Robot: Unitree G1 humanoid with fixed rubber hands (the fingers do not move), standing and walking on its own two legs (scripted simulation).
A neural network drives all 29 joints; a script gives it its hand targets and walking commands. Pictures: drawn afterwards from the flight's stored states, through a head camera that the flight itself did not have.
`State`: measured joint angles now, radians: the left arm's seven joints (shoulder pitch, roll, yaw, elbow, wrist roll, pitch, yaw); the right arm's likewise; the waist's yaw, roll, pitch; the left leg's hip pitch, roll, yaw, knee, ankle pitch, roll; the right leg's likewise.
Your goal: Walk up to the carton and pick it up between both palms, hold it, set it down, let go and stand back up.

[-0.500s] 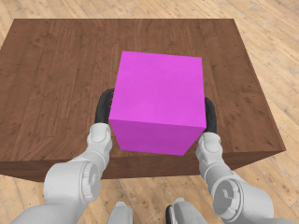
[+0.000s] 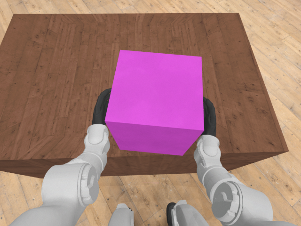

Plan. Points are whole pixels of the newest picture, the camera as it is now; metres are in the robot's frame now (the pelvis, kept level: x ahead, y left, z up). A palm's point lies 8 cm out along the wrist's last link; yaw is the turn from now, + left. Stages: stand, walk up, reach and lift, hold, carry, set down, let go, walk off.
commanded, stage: reach and lift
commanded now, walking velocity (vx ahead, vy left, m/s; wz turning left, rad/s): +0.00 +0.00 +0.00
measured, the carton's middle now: (155, 109) +0.43 -0.02 -0.05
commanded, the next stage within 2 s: none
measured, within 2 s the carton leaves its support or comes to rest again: leaves its support in 0.78 s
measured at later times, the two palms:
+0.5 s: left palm (100, 120) +0.40 +0.14 -0.03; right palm (207, 129) +0.35 -0.16 -0.04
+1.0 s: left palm (98, 120) +0.38 +0.13 +0.01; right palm (218, 126) +0.34 -0.17 +0.02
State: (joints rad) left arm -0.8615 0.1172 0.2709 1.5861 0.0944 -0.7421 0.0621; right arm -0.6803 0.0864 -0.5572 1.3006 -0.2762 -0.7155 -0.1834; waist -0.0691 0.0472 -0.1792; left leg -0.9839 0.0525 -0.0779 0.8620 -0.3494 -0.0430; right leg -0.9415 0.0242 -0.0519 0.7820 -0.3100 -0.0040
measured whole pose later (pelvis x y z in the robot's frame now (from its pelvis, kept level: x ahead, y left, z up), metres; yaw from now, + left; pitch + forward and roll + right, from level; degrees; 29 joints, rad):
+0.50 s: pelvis +0.00 +0.01 +0.00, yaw +0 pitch +27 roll -4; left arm -0.83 0.09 0.13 1.55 -0.04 -0.71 0.09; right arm -0.67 0.03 -0.39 1.32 -0.18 -0.69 -0.21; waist -0.07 0.07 -0.21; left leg -1.02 0.05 -0.08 0.89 -0.36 -0.03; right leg -0.97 0.02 -0.06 0.80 -0.31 0.00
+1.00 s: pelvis +0.01 +0.01 +0.01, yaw +2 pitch +19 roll -4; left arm -0.60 0.09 -0.23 1.18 -0.32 -0.35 0.19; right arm -0.40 -0.03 -0.05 0.76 0.09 -0.10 -0.23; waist -0.10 0.09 -0.27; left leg -0.83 0.02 -0.11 0.87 -0.38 -0.02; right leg -0.76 0.01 -0.05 0.77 -0.34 0.02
